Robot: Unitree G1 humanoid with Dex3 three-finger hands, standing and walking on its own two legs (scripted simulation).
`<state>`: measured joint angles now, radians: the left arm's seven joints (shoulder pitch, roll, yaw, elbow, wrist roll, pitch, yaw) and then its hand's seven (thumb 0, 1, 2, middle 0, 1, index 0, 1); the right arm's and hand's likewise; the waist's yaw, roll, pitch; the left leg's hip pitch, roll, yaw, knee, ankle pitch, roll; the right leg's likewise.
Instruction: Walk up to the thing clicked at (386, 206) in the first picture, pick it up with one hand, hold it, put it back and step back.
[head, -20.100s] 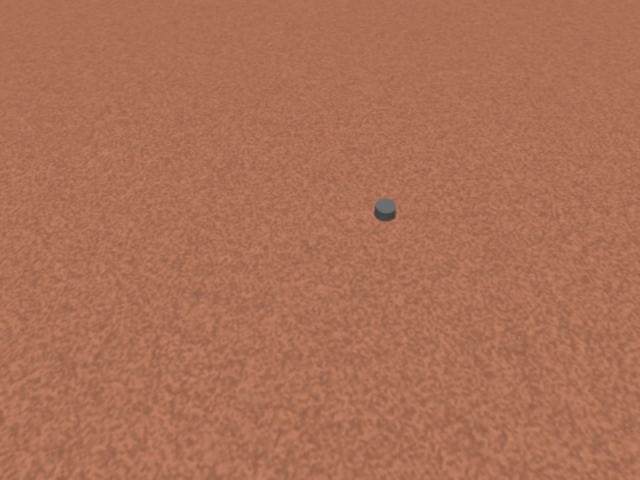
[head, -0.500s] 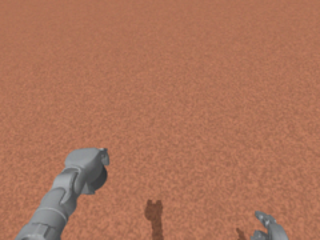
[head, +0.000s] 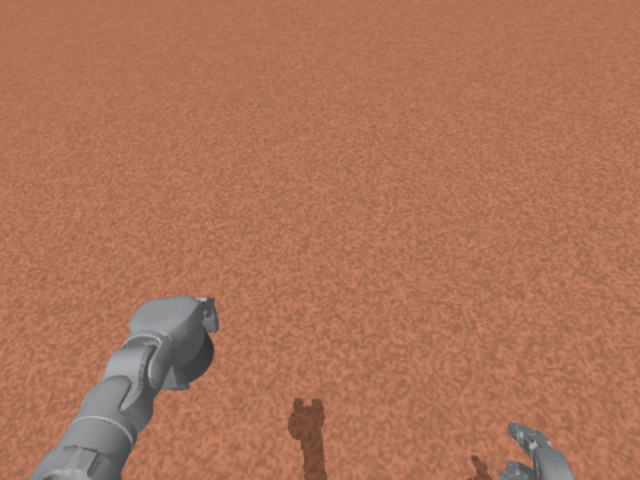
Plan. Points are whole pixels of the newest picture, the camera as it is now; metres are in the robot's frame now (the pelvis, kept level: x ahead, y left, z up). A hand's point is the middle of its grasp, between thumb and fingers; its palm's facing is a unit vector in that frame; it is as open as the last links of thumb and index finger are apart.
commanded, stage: hold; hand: left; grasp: from above
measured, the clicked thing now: (180, 348) +0.31 +0.23 -0.06
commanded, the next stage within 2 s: crouch in 0.08 s
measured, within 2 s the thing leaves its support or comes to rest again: neither
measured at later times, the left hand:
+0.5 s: hand (186, 370) +0.28 +0.23 -0.09, palm faces -0.47 -0.04 -0.88, open 10.3 cm
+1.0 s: hand (226, 389) +0.34 +0.24 -0.33, palm faces -0.43 +0.02 -0.90, open 10.2 cm
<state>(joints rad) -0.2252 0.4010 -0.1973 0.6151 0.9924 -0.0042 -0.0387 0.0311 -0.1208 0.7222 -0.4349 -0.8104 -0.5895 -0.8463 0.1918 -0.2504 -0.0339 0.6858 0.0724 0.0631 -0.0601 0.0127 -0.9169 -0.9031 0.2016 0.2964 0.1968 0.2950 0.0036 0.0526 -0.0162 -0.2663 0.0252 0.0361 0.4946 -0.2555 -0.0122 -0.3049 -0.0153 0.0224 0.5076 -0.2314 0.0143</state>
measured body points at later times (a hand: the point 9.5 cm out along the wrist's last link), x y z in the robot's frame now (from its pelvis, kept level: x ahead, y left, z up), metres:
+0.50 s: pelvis -0.01 +0.00 -0.01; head +0.03 -0.01 +0.44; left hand +0.30 +0.23 -0.03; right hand +0.13 -0.26 -0.12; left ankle +0.00 +0.13 -0.74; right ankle +0.02 -0.13 -0.74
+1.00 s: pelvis -0.06 +0.01 -0.20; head +0.10 +0.03 +0.22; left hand +0.36 +0.23 -0.28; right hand -0.01 -0.26 -0.33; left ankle +0.00 +0.13 -0.74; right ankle +0.02 -0.13 -0.74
